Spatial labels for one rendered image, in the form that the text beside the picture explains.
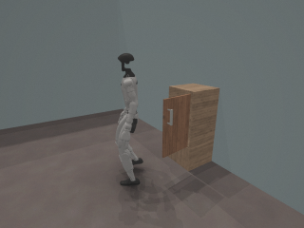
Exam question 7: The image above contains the cupboard door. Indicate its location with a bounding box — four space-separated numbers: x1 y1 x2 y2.
161 93 191 158

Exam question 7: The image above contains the robot left forearm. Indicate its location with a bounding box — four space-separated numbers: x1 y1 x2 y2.
123 102 137 132

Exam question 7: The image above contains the robot right hand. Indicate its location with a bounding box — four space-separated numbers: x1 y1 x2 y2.
118 111 127 124

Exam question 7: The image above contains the handle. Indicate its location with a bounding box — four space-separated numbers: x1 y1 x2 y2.
167 109 173 125

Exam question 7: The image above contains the robot right foot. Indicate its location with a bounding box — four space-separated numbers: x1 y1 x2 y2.
132 158 143 165

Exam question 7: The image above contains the left robot upper arm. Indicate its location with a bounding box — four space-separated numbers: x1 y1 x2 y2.
123 77 139 107

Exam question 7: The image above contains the robot right thigh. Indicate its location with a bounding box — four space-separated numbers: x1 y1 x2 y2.
115 115 126 144

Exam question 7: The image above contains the robot left hand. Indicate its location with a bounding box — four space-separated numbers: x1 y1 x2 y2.
118 130 131 150

